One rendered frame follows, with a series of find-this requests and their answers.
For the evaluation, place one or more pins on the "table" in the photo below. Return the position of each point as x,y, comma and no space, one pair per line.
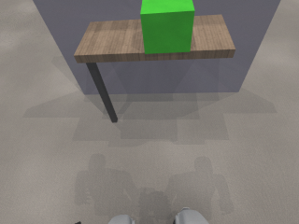
122,41

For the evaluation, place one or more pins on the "robot left thigh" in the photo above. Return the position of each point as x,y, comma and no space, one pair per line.
121,219

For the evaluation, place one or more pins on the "carton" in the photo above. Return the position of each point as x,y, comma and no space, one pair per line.
167,25

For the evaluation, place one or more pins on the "robot thigh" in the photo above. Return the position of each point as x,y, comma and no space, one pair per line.
121,219
189,216

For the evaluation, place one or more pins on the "robot right thigh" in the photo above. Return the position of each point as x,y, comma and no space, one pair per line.
189,216

